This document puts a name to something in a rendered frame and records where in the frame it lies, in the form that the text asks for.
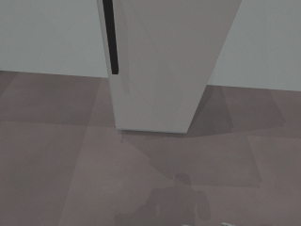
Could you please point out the handle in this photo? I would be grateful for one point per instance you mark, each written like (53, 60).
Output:
(111, 35)

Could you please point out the fridge door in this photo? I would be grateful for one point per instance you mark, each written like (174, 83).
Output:
(166, 51)

